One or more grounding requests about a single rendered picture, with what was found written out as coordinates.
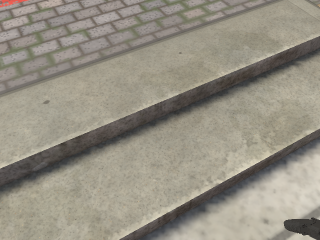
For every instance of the right robot hand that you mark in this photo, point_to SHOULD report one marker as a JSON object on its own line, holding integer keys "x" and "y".
{"x": 309, "y": 227}

